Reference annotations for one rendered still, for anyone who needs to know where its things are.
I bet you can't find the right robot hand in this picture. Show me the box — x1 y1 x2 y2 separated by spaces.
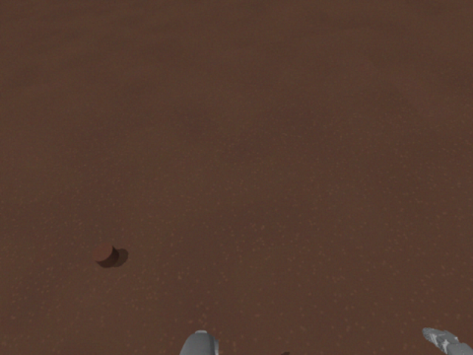
422 328 473 355

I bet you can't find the tin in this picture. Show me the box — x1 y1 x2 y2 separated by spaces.
92 243 119 268

